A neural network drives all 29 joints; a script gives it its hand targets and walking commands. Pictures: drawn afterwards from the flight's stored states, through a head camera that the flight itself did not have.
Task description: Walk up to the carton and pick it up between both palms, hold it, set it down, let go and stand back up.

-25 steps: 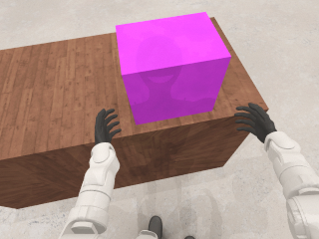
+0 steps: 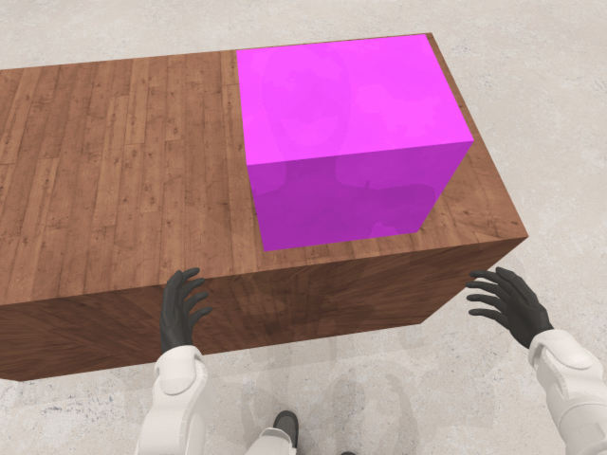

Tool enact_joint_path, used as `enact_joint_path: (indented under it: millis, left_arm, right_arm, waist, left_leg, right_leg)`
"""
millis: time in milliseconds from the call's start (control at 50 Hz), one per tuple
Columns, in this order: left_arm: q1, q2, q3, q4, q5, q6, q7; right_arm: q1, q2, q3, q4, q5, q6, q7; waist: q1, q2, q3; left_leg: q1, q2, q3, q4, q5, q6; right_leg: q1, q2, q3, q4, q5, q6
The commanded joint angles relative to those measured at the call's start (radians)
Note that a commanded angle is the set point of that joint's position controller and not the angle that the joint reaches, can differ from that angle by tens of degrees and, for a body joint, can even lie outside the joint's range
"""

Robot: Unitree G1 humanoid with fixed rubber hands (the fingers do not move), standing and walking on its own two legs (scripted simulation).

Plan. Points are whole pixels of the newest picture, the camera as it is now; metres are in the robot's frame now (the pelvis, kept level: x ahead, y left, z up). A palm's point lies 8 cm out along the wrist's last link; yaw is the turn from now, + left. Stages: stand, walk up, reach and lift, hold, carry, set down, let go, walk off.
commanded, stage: set down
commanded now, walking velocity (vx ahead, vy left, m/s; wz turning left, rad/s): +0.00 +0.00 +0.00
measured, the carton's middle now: (337, 152) +0.56 +0.07 -0.01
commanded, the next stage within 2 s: none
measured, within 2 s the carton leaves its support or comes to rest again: neither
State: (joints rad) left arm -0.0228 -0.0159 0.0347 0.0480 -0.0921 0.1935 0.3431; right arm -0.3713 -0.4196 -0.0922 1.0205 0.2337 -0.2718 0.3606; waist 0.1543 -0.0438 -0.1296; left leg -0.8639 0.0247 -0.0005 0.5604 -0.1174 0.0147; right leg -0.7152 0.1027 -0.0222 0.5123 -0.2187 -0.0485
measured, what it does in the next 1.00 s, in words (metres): stands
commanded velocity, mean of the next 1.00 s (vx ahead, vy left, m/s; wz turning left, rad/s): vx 0.00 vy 0.00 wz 0.00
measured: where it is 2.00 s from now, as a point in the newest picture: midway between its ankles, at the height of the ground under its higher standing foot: outside the picture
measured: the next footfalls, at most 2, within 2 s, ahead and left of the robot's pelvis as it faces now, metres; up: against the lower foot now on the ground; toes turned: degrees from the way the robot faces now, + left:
none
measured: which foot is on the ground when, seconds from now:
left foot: down 0.00-1.00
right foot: down 0.00-1.00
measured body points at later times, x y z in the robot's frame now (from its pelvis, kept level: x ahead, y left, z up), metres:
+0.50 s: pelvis -0.01 -0.02 +0.01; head +0.05 -0.01 +0.45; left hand +0.20 +0.21 +0.03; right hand +0.29 -0.26 -0.03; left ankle +0.06 +0.09 -0.72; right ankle -0.01 -0.10 -0.72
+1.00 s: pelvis -0.01 -0.04 +0.01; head +0.00 -0.01 +0.46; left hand +0.18 +0.19 -0.01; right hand +0.23 -0.29 -0.02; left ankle +0.06 +0.09 -0.72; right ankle -0.01 -0.10 -0.72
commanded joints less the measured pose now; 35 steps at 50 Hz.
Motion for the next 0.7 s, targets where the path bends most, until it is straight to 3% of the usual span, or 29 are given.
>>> enact_joint_path:
  millis: [0, 20, 40, 60, 80, 100, 120, 140, 200, 240, 260, 280, 300, 320, 340, 360, 380, 440, 460, 480, 500, 520, 540, 560, 580, 620, 640, 660, 680]
  left_arm:
    - [-0.027, 0.031, -0.146, -0.501, 0.058, -0.218, -0.035]
    - [0.007, 0.055, -0.083, -0.457, 0.071, -0.243, -0.04]
    - [0.084, 0.038, -0.115, -0.5, 0.06, -0.252, -0.05]
    - [-0.015, 0.058, -0.118, -0.477, 0.051, -0.28, -0.053]
    - [0.044, 0.061, -0.068, -0.446, 0.068, -0.282, -0.052]
    - [0.104, 0.045, -0.096, -0.467, 0.06, -0.288, -0.062]
    - [0.102, 0.039, -0.075, -0.478, 0.065, -0.293, -0.066]
    - [0.137, 0.041, -0.054, -0.463, 0.074, -0.293, -0.073]
    - [0.164, 0.047, -0.027, -0.356, 0.088, -0.302, -0.089]
    - [0.273, 0.018, -0.037, -0.32, 0.097, -0.282, -0.103]
    - [0.18, 0.055, 0.011, -0.278, 0.104, -0.294, -0.1]
    - [0.346, -0.01, -0.077, -0.303, 0.112, -0.261, -0.11]
    - [0.14, 0.026, -0.03, -0.268, 0.097, -0.275, -0.102]
    - [0.245, -0.004, -0.087, -0.302, 0.085, -0.258, -0.1]
    - [0.245, 0.023, -0.068, -0.264, 0.089, -0.249, -0.104]
    - [0.27, 0.035, -0.074, -0.281, 0.099, -0.234, -0.104]
    - [0.132, 0.04, -0.078, -0.223, 0.091, -0.233, -0.102]
    - [0.139, 0.04, -0.153, -0.251, 0.081, -0.183, -0.079]
    - [0.184, 0.048, -0.151, -0.229, 0.077, -0.168, -0.077]
    - [0.065, 0.093, -0.138, -0.161, 0.068, -0.163, -0.08]
    - [0.132, 0.072, -0.149, -0.168, 0.084, -0.146, -0.07]
    - [0.104, 0.066, -0.167, -0.207, 0.069, -0.138, -0.066]
    - [0.034, 0.068, -0.175, -0.199, 0.048, -0.119, -0.058]
    - [0.098, 0.077, -0.168, -0.19, 0.064, -0.115, -0.07]
    - [0.043, 0.076, -0.179, -0.225, 0.058, -0.112, -0.072]
    - [-0.039, 0.081, -0.172, -0.36, 0.043, -0.119, -0.036]
    - [0.033, 0.073, -0.17, -0.237, 0.057, -0.09, -0.062]
    - [-0.015, 0.074, -0.167, -0.265, 0.053, -0.089, -0.057]
    - [-0.028, 0.072, -0.172, -0.384, 0.046, -0.097, -0.04]
  right_arm:
    - [-0.023, -0.48, -0.149, -0.367, 0.173, -0.232, -0.013]
    - [0.001, -0.464, -0.102, -0.413, 0.189, -0.245, -0.021]
    - [0.072, -0.476, -0.111, -0.452, 0.188, -0.271, -0.029]
    - [0.006, -0.449, -0.124, -0.425, 0.168, -0.272, -0.038]
    - [0.036, -0.447, -0.073, -0.467, 0.19, -0.282, -0.04]
    - [0.085, -0.461, -0.083, -0.498, 0.182, -0.29, -0.043]
    - [0.078, -0.451, -0.083, -0.527, 0.184, -0.298, -0.051]
    - [0.12, -0.452, -0.055, -0.512, 0.189, -0.3, -0.052]
    - [0.111, -0.45, -0.042, -0.511, 0.196, -0.293, -0.068]
    - [0.213, -0.479, -0.026, -0.427, 0.195, -0.286, -0.067]
    - [0.144, -0.424, 0.011, -0.447, 0.195, -0.29, -0.073]
    - [0.315, -0.455, 0.009, -0.343, 0.211, -0.273, -0.058]
    - [0.134, -0.443, 0.019, -0.368, 0.199, -0.273, -0.059]
    - [0.249, -0.445, 0.005, -0.359, 0.196, -0.268, -0.044]
    - [0.242, -0.441, 0.037, -0.363, 0.202, -0.253, -0.04]
    - [0.294, -0.465, 0.035, -0.315, 0.217, -0.246, -0.028]
    - [0.196, -0.428, 0.048, -0.304, 0.222, -0.236, -0.028]
    - [0.246, -0.447, 0.022, -0.26, 0.214, -0.185, 0.008]
    - [0.292, -0.444, 0.053, -0.26, 0.226, -0.172, 0.014]
    - [0.202, -0.405, 0.054, -0.287, 0.211, -0.154, 0.008]
    - [0.297, -0.413, 0.055, -0.249, 0.222, -0.139, 0.019]
    - [0.268, -0.399, 0.039, -0.272, 0.221, -0.131, 0.027]
    - [0.212, -0.417, 0.032, -0.283, 0.217, -0.115, 0.029]
    - [0.305, -0.373, 0.063, -0.29, 0.224, -0.103, 0.023]
    - [0.27, -0.392, 0.042, -0.295, 0.227, -0.095, 0.022]
    - [0.171, -0.417, 0.026, -0.403, 0.245, -0.098, 0.04]
    - [0.274, -0.373, 0.037, -0.373, 0.222, -0.078, 0.02]
    - [0.235, -0.384, 0.039, -0.385, 0.222, -0.074, 0.019]
    - [0.199, -0.408, 0.005, -0.44, 0.247, -0.091, 0.033]
  waist:
    - [-0.171, 0.058, -0.711]
    - [-0.117, -0.001, -0.737]
    - [-0.167, 0.004, -0.773]
    - [-0.177, 0.003, -0.768]
    - [-0.111, -0.02, -0.766]
    - [-0.159, -0.066, -0.763]
    - [-0.155, -0.055, -0.767]
    - [-0.144, -0.108, -0.797]
    - [-0.145, -0.185, -0.773]
    - [-0.186, -0.221, -0.66]
    - [-0.121, -0.215, -0.665]
    - [-0.22, -0.206, -0.574]
    - [-0.148, -0.205, -0.596]
    - [-0.202, -0.195, -0.536]
    - [-0.179, -0.213, -0.463]
    - [-0.192, -0.221, -0.413]
    - [-0.188, -0.186, -0.382]
    - [-0.207, -0.142, -0.235]
    - [-0.189, -0.138, -0.157]
    - [-0.168, -0.153, -0.164]
    - [-0.179, -0.104, -0.122]
    - [-0.174, -0.08, -0.106]
    - [-0.175, -0.107, -0.095]
    - [-0.186, -0.125, -0.049]
    - [-0.192, -0.103, -0.033]
    - [-0.144, -0.049, -0.083]
    - [-0.199, -0.12, -0.031]
    - [-0.18, -0.085, -0.03]
    - [-0.162, -0.028, -0.07]
  left_leg:
    - [0.784, 0.076, -0.164, 0.089, 0.596, -0.045]
    - [0.76, 0.071, -0.128, 0.096, 0.625, -0.031]
    - [0.802, 0.065, -0.134, 0.099, 0.64, -0.024]
    - [0.756, 0.062, -0.133, 0.099, 0.593, -0.025]
    - [0.765, 0.058, -0.119, 0.088, 0.592, -0.007]
    - [0.755, 0.055, -0.123, 0.093, 0.577, -0.001]
    - [0.768, 0.048, -0.121, 0.071, 0.542, -0.001]
    - [0.717, 0.046, -0.111, 0.066, 0.504, 0.001]
    - [0.646, 0.037, -0.093, 0.01, 0.389, 0.022]
    - [0.702, 0.045, -0.119, -0.027, 0.393, 0.026]
    - [0.692, 0.036, -0.095, -0.029, 0.344, 0.03]
    - [0.748, 0.048, -0.149, -0.054, 0.327, 0.033]
    - [0.738, 0.043, -0.111, -0.058, 0.263, 0.028]
    - [0.802, 0.055, -0.148, -0.075, 0.254, 0.021]
    - [0.807, 0.054, -0.134, -0.088, 0.193, 0.023]
    - [0.788, 0.055, -0.142, -0.096, 0.158, 0.024]
    - [0.791, 0.046, -0.118, -0.095, 0.085, 0.009]
    - [0.88, 0.065, -0.175, -0.119, -0.141, 0.007]
    - [0.864, 0.062, -0.173, -0.121, -0.205, 0.002]
    - [0.864, 0.052, -0.149, -0.12, -0.239, 0.009]
    - [0.843, 0.044, -0.161, -0.117, -0.255, 0.004]
    - [0.889, 0.048, -0.171, -0.112, -0.308, -0.007]
    - [0.955, 0.037, -0.188, -0.093, -0.364, -0.021]
    - [0.989, 0.024, -0.191, -0.054, -0.347, -0.017]
    - [1.034, 0.013, -0.195, -0.028, -0.371, -0.024]
    - [1.031, -0.006, -0.19, 0.026, -0.336, -0.032]
    - [1.069, -0.021, -0.202, 0.052, -0.378, -0.016]
    - [1.101, -0.021, -0.203, 0.059, -0.365, -0.025]
    - [1.067, -0.01, -0.215, 0.058, -0.347, -0.033]
  right_leg:
    - [0.226, -0.02, -0.009, -0.072, 0.515, -0.02]
    - [0.245, -0.04, 0.012, -0.067, 0.578, -0.005]
    - [0.271, -0.042, 0.004, -0.053, 0.67, 0.009]
    - [0.24, -0.045, 0.01, -0.037, 0.586, 0.015]
    - [0.226, -0.056, 0.021, -0.047, 0.581, 0.019]
    - [0.302, -0.054, 0.01, -0.036, 0.67, 0.023]
    - [0.318, -0.066, 0.02, -0.025, 0.666, 0.035]
    - [0.423, -0.071, 0.019, -0.024, 0.705, 0.039]
    - [0.498, -0.102, 0.05, -0.007, 0.747, 0.07]
    - [0.505, -0.102, 0.049, -0.024, 0.767, 0.079]
    - [0.461, -0.118, 0.072, -0.038, 0.657, 0.084]
    - [0.507, -0.105, 0.054, -0.054, 0.691, 0.06]
    - [0.386, -0.116, 0.067, -0.065, 0.506, 0.073]
    - [0.425, -0.102, 0.035, -0.092, 0.492, 0.044]
    - [0.416, -0.113, 0.045, -0.117, 0.451, 0.045]
    - [0.441, -0.104, 0.039, -0.107, 0.432, 0.036]
    - [0.385, -0.105, 0.043, -0.12, 0.311, 0.029]
    - [0.266, -0.113, 0.04, -0.16, 0.012, -0.015]
    - [0.243, -0.124, 0.053, -0.172, -0.061, -0.019]
    - [0.213, -0.143, 0.079, -0.181, -0.129, -0.015]
    - [0.225, -0.144, 0.099, -0.182, -0.168, -0.032]
    - [0.163, -0.168, 0.118, -0.2, -0.235, -0.04]
    - [0.058, -0.185, 0.119, -0.218, -0.303, -0.055]
    - [0.048, -0.218, 0.161, -0.24, -0.329, -0.064]
    - [-0.033, -0.223, 0.164, -0.238, -0.348, -0.072]
    - [-0.086, -0.229, 0.18, -0.22, -0.421, -0.093]
    - [-0.13, -0.264, 0.216, -0.244, -0.45, -0.1]
    - [-0.156, -0.27, 0.218, -0.24, -0.449, -0.117]
    - [-0.145, -0.249, 0.206, -0.205, -0.423, -0.108]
